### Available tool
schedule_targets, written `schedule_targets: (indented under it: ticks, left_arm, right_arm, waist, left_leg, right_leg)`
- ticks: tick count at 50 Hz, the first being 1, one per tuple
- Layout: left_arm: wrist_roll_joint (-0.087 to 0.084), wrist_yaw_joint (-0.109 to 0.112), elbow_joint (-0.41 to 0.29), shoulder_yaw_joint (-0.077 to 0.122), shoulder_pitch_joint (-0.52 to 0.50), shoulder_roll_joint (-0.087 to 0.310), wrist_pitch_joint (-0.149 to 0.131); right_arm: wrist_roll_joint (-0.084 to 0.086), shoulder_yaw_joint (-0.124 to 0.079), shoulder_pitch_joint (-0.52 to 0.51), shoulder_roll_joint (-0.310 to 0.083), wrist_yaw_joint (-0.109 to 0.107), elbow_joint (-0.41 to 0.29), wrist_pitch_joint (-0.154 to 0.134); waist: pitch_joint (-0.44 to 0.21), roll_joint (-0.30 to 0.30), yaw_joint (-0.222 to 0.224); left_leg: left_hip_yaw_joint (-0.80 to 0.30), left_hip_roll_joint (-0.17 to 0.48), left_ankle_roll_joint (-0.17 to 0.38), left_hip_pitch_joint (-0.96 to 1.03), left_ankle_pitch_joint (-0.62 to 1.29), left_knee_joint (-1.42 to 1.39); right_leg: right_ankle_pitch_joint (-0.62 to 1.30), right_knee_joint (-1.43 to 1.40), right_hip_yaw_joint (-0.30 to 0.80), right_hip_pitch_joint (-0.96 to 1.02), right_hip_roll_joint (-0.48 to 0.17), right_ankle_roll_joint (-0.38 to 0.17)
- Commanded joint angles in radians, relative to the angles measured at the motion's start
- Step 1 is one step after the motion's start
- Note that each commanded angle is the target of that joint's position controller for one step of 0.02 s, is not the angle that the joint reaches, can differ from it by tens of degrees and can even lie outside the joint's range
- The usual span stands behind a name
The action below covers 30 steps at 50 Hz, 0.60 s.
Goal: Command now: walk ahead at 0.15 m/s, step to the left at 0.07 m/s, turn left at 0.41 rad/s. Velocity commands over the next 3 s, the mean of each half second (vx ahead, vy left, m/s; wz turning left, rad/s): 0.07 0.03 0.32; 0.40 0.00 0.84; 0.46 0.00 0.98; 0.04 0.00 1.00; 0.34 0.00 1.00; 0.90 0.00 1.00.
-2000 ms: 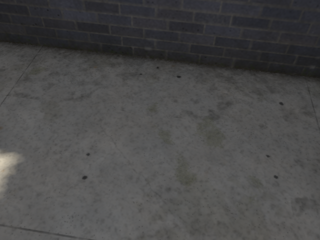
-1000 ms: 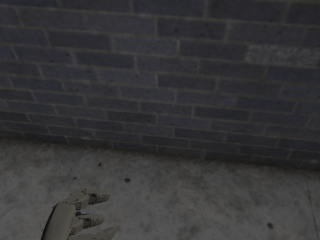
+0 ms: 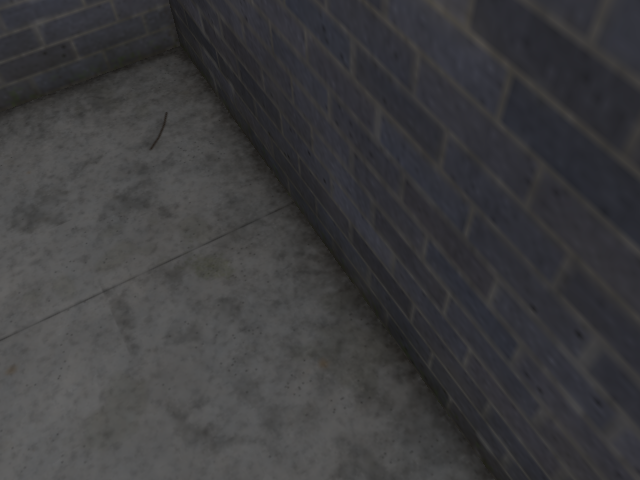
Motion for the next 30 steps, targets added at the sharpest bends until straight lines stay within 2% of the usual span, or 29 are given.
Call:
schedule_targets:
  ticks: [1,2,3,4,6,8,10,11,12,13,14,15,17,18,19,21,23,24,25,27,28,29,30]
  left_arm:
    - [-0.006,0.001,-0.036,0.027,0.05,0.125,-0.001]
    - [-0.009,-0.001,-0.036,0.025,0.041,0.125,-0.003]
    - [-0.012,-0.01,-0.053,0.024,0.019,0.132,-0.008]
    - [-0.018,-0.011,-0.052,0.021,0.022,0.123,-0.02]
    - [-0.029,-0.011,-0.042,0.019,0.055,0.126,-0.029]
    - [-0.035,-0.008,-0.026,0.02,0.092,0.13,-0.033]
    - [-0.028,-0.006,-0.001,0.022,0.152,0.132,-0.039]
    - [-0.015,-0.009,-0.004,0.026,0.164,0.16,-0.046]
    - [-0.011,-0.01,-0.003,0.044,0.125,0.244,-0.045]
    - [-0.016,-0.014,-0.003,0.048,0.131,0.229,-0.033]
    - [-0.025,-0.017,-0.004,0.041,0.139,0.204,-0.033]
    - [-0.042,-0.015,0.009,0.036,0.148,0.192,-0.039]
    - [-0.034,-0.006,0.017,0.043,0.122,0.216,-0.036]
    - [-0.027,-0.006,0.017,0.046,0.116,0.223,-0.032]
    - [-0.017,-0.009,0.017,0.044,0.126,0.207,-0.02]
    - [-0.018,-0.014,0.02,0.05,0.15,0.223,-0.008]
    - [-0.018,-0.02,0.024,0.054,0.166,0.232,-0.005]
    - [-0.023,-0.023,0.021,0.054,0.149,0.235,-0.005]
    - [-0.015,-0.033,0.009,0.056,0.122,0.237,0.006]
    - [-0.014,-0.044,0.008,0.058,0.126,0.249,0.015]
    - [-0.017,-0.051,0.004,0.062,0.126,0.254,0.017]
    - [-0.024,-0.055,-0.001,0.063,0.109,0.255,0.017]
    - [-0.017,-0.055,-0.012,0.066,0.095,0.257,0.013]
  right_arm:
    - [0.005,-0.02,0.102,-0.11,-0.016,-0.025,-0.004]
    - [0.004,-0.019,0.109,-0.11,-0.019,-0.018,-0.003]
    - [0.004,-0.022,0.127,-0.121,-0.021,-0.007,0.003]
    - [0.004,-0.025,0.105,-0.135,-0.03,-0.002,0.008]
    - [0.002,-0.02,0.095,-0.132,-0.035,0.004,0.011]
    - [0.009,-0.019,0.08,-0.137,-0.034,0.009,0.012]
    - [0.022,-0.012,0.033,-0.133,-0.035,0.007,0.013]
    - [0.025,0.0,0.013,-0.108,-0.028,-0.003,0.013]
    - [0.042,0.005,0.054,-0.074,-0.025,-0.011,0.017]
    - [0.038,-0.003,0.064,-0.106,-0.028,0.01,0.028]
    - [0.028,-0.015,0.051,-0.14,-0.027,0.015,0.033]
    - [0.022,-0.02,0.033,-0.138,-0.023,0.015,0.031]
    - [0.019,-0.027,0.02,-0.131,-0.015,0.009,0.037]
    - [0.019,-0.025,0.016,-0.117,-0.008,0.006,0.043]
    - [0.027,-0.02,-0.001,-0.111,0.009,0.0,0.044]
    - [0.043,-0.015,-0.05,-0.096,0.029,-0.03,0.051]
    - [0.049,-0.01,-0.091,-0.084,0.04,-0.063,0.054]
    - [0.037,-0.003,-0.125,-0.071,0.041,-0.086,0.055]
    - [0.048,-0.002,-0.104,-0.067,0.042,-0.089,0.052]
    - [0.046,-0.011,-0.104,-0.082,0.041,-0.107,0.053]
    - [0.038,-0.01,-0.067,-0.085,0.042,-0.102,0.053]
    - [0.035,-0.013,-0.056,-0.085,0.042,-0.102,0.055]
    - [0.021,-0.028,-0.047,-0.106,0.043,-0.103,0.047]
  waist:
    - [-0.15,0.038,0.023]
    - [-0.142,0.043,0.018]
    - [-0.146,0.019,0.012]
    - [-0.134,0.027,0.02]
    - [-0.151,0.054,0.031]
    - [-0.155,0.07,0.048]
    - [-0.155,0.065,0.094]
    - [-0.18,0.037,0.106]
    - [-0.165,-0.146,0.053]
    - [-0.154,-0.208,0.083]
    - [-0.14,-0.19,0.107]
    - [-0.115,-0.103,0.103]
    - [-0.076,-0.06,0.081]
    - [-0.071,-0.067,0.08]
    - [-0.081,-0.067,0.1]
    - [-0.094,-0.12,0.129]
    - [-0.106,-0.156,0.145]
    - [-0.107,-0.157,0.15]
    - [-0.119,-0.184,0.149]
    - [-0.135,-0.202,0.146]
    - [-0.158,-0.226,0.138]
    - [-0.154,-0.205,0.12]
    - [-0.141,-0.172,0.09]
  left_leg:
    - [-0.327,0.378,0.071,0.204,0.244,-0.069]
    - [-0.328,0.378,0.061,0.226,0.28,-0.062]
    - [-0.31,0.37,0.049,0.253,0.349,-0.04]
    - [-0.308,0.369,0.039,0.265,0.419,-0.018]
    - [-0.309,0.371,0.027,0.293,0.514,0.007]
    - [-0.325,0.368,0.016,0.316,0.515,0.022]
    - [-0.321,0.332,-0.019,0.282,0.395,0.05]
    - [-0.289,0.293,-0.048,0.187,0.279,0.085]
    - [-0.177,0.188,-0.098,0.068,0.037,0.164]
    - [-0.077,0.119,-0.112,0.01,-0.288,0.319]
    - [-0.037,0.109,-0.119,-0.024,-0.473,0.508]
    - [-0.037,0.126,-0.136,-0.038,-0.483,0.616]
    - [-0.021,0.168,-0.168,-0.106,-0.437,0.692]
    - [0.0,0.176,-0.185,-0.13,-0.422,0.673]
    - [0.021,0.171,-0.191,-0.159,-0.413,0.65]
    - [0.059,0.193,-0.201,-0.176,-0.407,0.592]
    - [0.092,0.22,-0.196,-0.137,-0.404,0.516]
    - [0.11,0.224,-0.184,-0.096,-0.407,0.458]
    - [0.125,0.218,-0.165,-0.069,-0.412,0.397]
    - [0.152,0.218,-0.144,-0.011,-0.375,0.329]
    - [0.153,0.222,-0.13,0.027,-0.36,0.285]
    - [0.164,0.222,-0.116,0.075,-0.3,0.215]
    - [0.163,0.212,-0.106,0.149,-0.268,0.144]
  right_leg:
    - [0.012,-0.09,0.021,0.047,0.011,-0.034]
    - [0.002,-0.129,0.015,0.068,0.027,-0.042]
    - [-0.017,-0.149,0.005,0.088,0.043,-0.049]
    - [-0.012,-0.186,0.011,0.097,0.05,-0.05]
    - [-0.042,-0.271,0.006,0.166,0.07,-0.054]
    - [-0.031,-0.393,0.01,0.241,0.091,-0.064]
    - [0.108,-0.598,0.016,0.378,0.086,-0.077]
    - [0.257,-0.645,0.073,0.502,0.001,-0.096]
    - [0.586,-0.61,0.229,0.556,-0.151,-0.179]
    - [0.812,-0.611,0.306,0.554,-0.267,-0.297]
    - [0.918,-0.627,0.332,0.519,-0.318,-0.358]
    - [0.9,-0.644,0.298,0.481,-0.302,-0.359]
    - [0.78,-0.643,0.189,0.506,-0.23,-0.298]
    - [0.745,-0.637,0.14,0.537,-0.188,-0.268]
    - [0.727,-0.633,0.113,0.585,-0.167,-0.257]
    - [0.731,-0.621,0.069,0.634,-0.164,-0.241]
    - [0.717,-0.615,0.025,0.627,-0.169,-0.231]
    - [0.721,-0.619,-0.009,0.598,-0.166,-0.228]
    - [0.708,-0.607,-0.016,0.61,-0.168,-0.231]
    - [0.71,-0.574,-0.042,0.59,-0.184,-0.225]
    - [0.673,-0.556,-0.046,0.58,-0.21,-0.214]
    - [0.612,-0.524,-0.066,0.543,-0.211,-0.191]
    - [0.509,-0.471,-0.105,0.462,-0.185,-0.141]
Next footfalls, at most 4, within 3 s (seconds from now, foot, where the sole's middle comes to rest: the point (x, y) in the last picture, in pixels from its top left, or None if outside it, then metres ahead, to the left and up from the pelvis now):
0.22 right None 0.10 -0.14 -0.77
0.62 left None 0.05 0.10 -0.77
1.10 right None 0.34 0.03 -0.77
1.52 left None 0.33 0.39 -0.77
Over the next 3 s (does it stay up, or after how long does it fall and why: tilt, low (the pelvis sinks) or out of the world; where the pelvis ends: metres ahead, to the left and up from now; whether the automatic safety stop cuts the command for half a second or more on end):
stays up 0.06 0.63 0.00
